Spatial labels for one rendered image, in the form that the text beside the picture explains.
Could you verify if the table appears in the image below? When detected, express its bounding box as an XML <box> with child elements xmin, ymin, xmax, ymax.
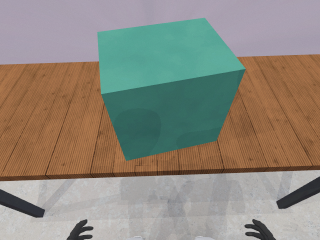
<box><xmin>0</xmin><ymin>54</ymin><xmax>320</xmax><ymax>218</ymax></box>

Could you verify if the carton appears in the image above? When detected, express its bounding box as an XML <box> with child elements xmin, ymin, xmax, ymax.
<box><xmin>97</xmin><ymin>17</ymin><xmax>246</xmax><ymax>161</ymax></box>

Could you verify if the robot left hand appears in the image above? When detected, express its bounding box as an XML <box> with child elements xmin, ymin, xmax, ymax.
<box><xmin>66</xmin><ymin>219</ymin><xmax>94</xmax><ymax>240</ymax></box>

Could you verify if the robot right hand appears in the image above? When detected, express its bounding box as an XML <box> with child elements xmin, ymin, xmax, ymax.
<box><xmin>244</xmin><ymin>219</ymin><xmax>276</xmax><ymax>240</ymax></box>

